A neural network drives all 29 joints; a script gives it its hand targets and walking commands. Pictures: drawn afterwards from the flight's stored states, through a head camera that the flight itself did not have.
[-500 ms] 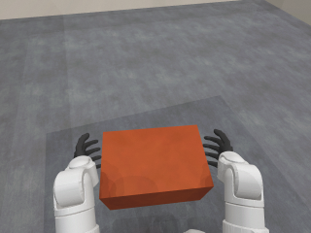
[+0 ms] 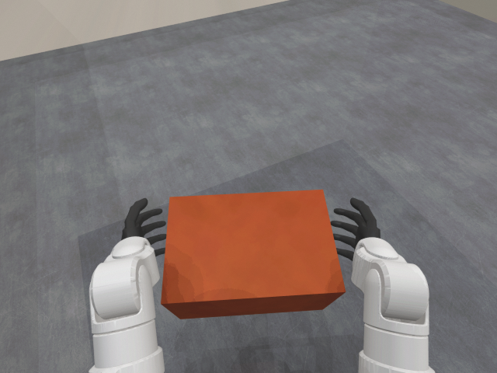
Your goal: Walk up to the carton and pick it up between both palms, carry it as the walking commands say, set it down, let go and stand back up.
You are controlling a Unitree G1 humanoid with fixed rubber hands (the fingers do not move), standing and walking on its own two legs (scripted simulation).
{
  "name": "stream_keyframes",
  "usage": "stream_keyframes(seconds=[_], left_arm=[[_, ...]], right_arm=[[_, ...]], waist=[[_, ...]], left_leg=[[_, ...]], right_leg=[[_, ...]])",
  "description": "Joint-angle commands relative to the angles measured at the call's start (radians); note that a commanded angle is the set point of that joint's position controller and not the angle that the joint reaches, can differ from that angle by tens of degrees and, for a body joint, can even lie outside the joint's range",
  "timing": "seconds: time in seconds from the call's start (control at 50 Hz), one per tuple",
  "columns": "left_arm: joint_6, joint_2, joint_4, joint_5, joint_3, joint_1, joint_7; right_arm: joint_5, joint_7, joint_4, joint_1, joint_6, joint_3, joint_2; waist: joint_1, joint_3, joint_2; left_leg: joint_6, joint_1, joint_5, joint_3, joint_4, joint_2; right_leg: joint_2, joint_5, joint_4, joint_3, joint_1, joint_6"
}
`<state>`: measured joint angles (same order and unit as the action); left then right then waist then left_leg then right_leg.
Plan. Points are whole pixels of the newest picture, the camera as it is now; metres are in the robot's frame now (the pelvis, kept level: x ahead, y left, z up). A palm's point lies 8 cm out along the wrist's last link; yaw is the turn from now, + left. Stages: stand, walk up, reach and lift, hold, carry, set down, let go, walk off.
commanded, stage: carry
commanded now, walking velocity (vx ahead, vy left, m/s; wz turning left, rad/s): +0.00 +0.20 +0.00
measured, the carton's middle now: (249, 256) +0.31 -0.01 +0.00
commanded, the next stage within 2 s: none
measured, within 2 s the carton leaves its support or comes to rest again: neither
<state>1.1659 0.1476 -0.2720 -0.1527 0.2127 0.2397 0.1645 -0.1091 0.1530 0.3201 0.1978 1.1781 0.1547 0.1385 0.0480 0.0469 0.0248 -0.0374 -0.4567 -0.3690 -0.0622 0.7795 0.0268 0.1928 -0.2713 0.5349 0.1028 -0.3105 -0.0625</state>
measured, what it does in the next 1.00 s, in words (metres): steps to the left: left foot, then right foot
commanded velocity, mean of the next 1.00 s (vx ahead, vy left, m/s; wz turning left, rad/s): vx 0.00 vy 0.08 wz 0.00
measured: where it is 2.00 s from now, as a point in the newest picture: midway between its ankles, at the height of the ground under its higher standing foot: outside the picture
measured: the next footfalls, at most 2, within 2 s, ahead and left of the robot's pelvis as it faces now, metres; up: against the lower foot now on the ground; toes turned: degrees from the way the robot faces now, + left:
left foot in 0.08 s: +0.04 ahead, +0.17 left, +0.00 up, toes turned +6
right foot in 0.48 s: -0.07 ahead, +0.03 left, +0.00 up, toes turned -7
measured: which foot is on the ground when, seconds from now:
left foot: up 0.00-0.06, down 0.08-0.48, up 0.50-0.68, down 0.70-1.00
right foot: down 0.00-0.08, up 0.10-0.46, down 0.48-1.00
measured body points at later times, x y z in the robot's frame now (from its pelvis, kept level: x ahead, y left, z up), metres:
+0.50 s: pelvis -0.06 +0.12 -0.01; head -0.06 +0.10 +0.44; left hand +0.23 +0.28 +0.07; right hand +0.22 -0.06 +0.05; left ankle +0.00 +0.17 -0.74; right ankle -0.11 +0.03 -0.74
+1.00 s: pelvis -0.11 +0.18 -0.01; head -0.12 +0.19 +0.44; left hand +0.17 +0.36 +0.06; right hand +0.18 +0.02 +0.06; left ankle -0.05 +0.29 -0.74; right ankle -0.11 +0.03 -0.74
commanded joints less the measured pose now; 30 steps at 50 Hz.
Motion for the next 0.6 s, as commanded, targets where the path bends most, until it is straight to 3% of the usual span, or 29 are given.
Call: stream_keyframes(seconds=[0.0,0.02,0.04,0.06,0.08,0.1,0.12,0.14,0.18,0.24,0.32,0.36,0.38,0.4,0.42,0.44,0.46,0.48,0.5,0.54,0.58], left_arm=[[0.048,0.886,-0.006,0.446,-0.733,0.392,-0.393],[0.048,0.888,-0.013,0.45,-0.749,0.406,-0.393],[0.049,0.886,-0.026,0.458,-0.766,0.442,-0.391],[0.048,0.892,-0.013,0.46,-0.771,0.464,-0.392],[0.045,0.913,0.012,0.463,-0.775,0.474,-0.398],[0.041,0.93,-0.025,0.494,-0.807,0.523,-0.402],[0.033,0.947,-0.047,0.526,-0.835,0.582,-0.405],[0.024,0.961,-0.084,0.551,-0.86,0.623,-0.405],[0.02,0.972,-0.112,0.576,-0.882,0.635,-0.401],[0.029,0.956,-0.079,0.574,-0.863,0.567,-0.395],[0.04,0.934,-0.021,0.544,-0.823,0.475,-0.398],[0.04,0.933,-0.002,0.53,-0.806,0.461,-0.402],[0.038,0.932,0.008,0.523,-0.796,0.456,-0.403],[0.037,0.931,0.013,0.521,-0.788,0.46,-0.406],[0.034,0.93,0.015,0.52,-0.78,0.46,-0.408],[0.032,0.927,0.013,0.517,-0.772,0.448,-0.408],[0.033,0.92,0.022,0.511,-0.755,0.423,-0.409],[0.025,0.933,0.013,0.507,-0.764,0.444,-0.403],[0.027,0.948,0.033,0.49,-0.753,0.447,-0.401],[0.03,0.956,0.012,0.496,-0.755,0.486,-0.403],[0.029,0.946,-0.025,0.491,-0.759,0.511,-0.395]], right_arm=[[0.452,-0.368,0.007,0.502,0.023,-0.759,0.892],[0.448,-0.372,0.0,0.505,0.025,-0.754,0.892],[0.448,-0.376,-0.014,0.501,0.025,-0.743,0.895],[0.448,-0.377,-0.041,0.481,0.025,-0.731,0.9],[0.438,-0.384,-0.066,0.472,0.024,-0.716,0.916],[0.424,-0.385,-0.059,0.46,0.012,-0.709,0.92],[0.413,-0.388,-0.054,0.459,0.003,-0.696,0.928],[0.412,-0.387,-0.037,0.465,-0.006,-0.685,0.937],[0.414,-0.377,0.022,0.493,-0.02,-0.687,0.941],[0.404,-0.364,0.05,0.48,-0.024,-0.685,0.907],[0.38,-0.358,0.022,0.414,-0.015,-0.697,0.89],[0.38,-0.359,0.018,0.417,-0.011,-0.713,0.89],[0.384,-0.359,0.021,0.428,-0.01,-0.722,0.89],[0.388,-0.358,0.029,0.441,-0.01,-0.729,0.886],[0.398,-0.356,0.042,0.463,-0.01,-0.74,0.89],[0.407,-0.357,0.056,0.479,-0.01,-0.749,0.896],[0.41,-0.355,0.059,0.479,-0.005,-0.747,0.886],[0.413,-0.36,0.053,0.503,-0.003,-0.756,0.901],[0.43,-0.369,0.052,0.539,-0.001,-0.763,0.915],[0.46,-0.376,0.063,0.582,-0.005,-0.779,0.922],[0.475,-0.381,0.044,0.562,-0.001,-0.775,0.927]], waist=[[-0.048,0.308,0.209],[-0.041,0.335,0.118],[-0.034,0.351,-0.104],[-0.033,0.333,-0.353],[-0.037,0.345,-0.32],[-0.03,0.324,-0.298],[-0.027,0.291,-0.242],[-0.032,0.281,-0.233],[-0.036,0.314,-0.205],[-0.039,0.351,-0.18],[-0.038,0.377,-0.17],[-0.042,0.377,-0.147],[-0.049,0.379,-0.121],[-0.054,0.386,-0.09],[-0.057,0.369,-0.028],[-0.063,0.349,0.112],[-0.06,0.31,0.252],[-0.062,0.297,0.176],[-0.06,0.271,0.142],[-0.057,0.235,0.079],[-0.056,0.241,0.107]], left_leg=[[0.013,0.12,0.137,-0.064,-0.369,-0.034],[0.024,0.236,0.237,-0.006,-0.454,0.023],[0.073,0.367,0.504,0.172,-0.452,0.176],[0.148,0.466,0.891,0.339,-0.383,0.335],[0.206,0.397,0.88,0.252,-0.347,0.338],[0.214,0.336,0.763,0.213,-0.349,0.301],[0.196,0.288,0.62,0.188,-0.371,0.247],[0.182,0.3,0.596,0.155,-0.368,0.214],[0.185,0.333,0.553,0.106,-0.358,0.206],[0.203,0.327,0.436,0.136,-0.398,0.211],[0.218,0.319,0.425,0.179,-0.43,0.227],[0.2,0.306,0.406,0.17,-0.427,0.21],[0.177,0.298,0.381,0.146,-0.41,0.19],[0.14,0.241,0.342,0.126,-0.397,0.173],[0.094,0.133,0.303,0.109,-0.359,0.142],[0.046,-0.003,0.23,0.072,-0.246,0.087],[0.011,-0.144,-0.006,0.005,-0.077,0.027],[0.015,-0.142,-0.047,0.052,0.026,0.062],[0.03,-0.11,-0.021,0.056,0.051,0.057],[0.034,-0.059,0.04,0.01,-0.001,0.028],[0.025,0.026,0.09,-0.044,-0.106,-0.008]], right_leg=[[0.12,0.509,0.038,-0.054,0.21,0.081],[0.078,0.324,0.12,-0.031,0.138,0.04],[0.017,0.006,0.252,0.002,-0.03,-0.006],[-0.091,-0.396,0.443,0.067,-0.248,-0.034],[-0.084,-0.436,0.561,0.001,-0.24,-0.008],[-0.096,-0.405,0.598,-0.02,-0.274,0.005],[-0.101,-0.343,0.644,-0.028,-0.278,0.013],[-0.107,-0.297,0.643,-0.029,-0.295,0.019],[-0.125,-0.247,0.594,-0.005,-0.298,0.024],[-0.149,-0.215,0.476,0.011,-0.238,0.037],[-0.168,-0.227,0.291,0.025,-0.131,0.068],[-0.179,-0.193,0.132,0.056,-0.046,0.075],[-0.174,-0.112,-0.002,0.078,0.019,0.069],[-0.133,-0.019,-0.109,0.061,0.129,0.066],[-0.056,0.009,-0.161,-0.028,0.237,0.078],[0.101,0.042,-0.225,-0.237,0.319,0.119],[0.284,0.369,-0.215,-0.39,0.353,0.171],[0.278,0.473,-0.141,-0.301,0.288,0.243],[0.232,0.44,-0.129,-0.236,0.226,0.234],[0.131,0.485,-0.105,-0.105,0.171,0.164],[0.083,0.546,-0.062,-0.046,0.151,0.133]])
